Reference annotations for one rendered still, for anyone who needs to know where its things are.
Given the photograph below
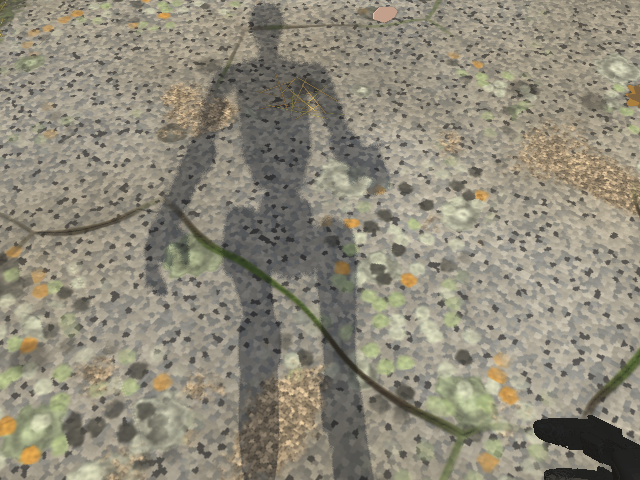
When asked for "robot right hand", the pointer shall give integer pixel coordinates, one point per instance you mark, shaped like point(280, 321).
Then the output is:
point(599, 440)

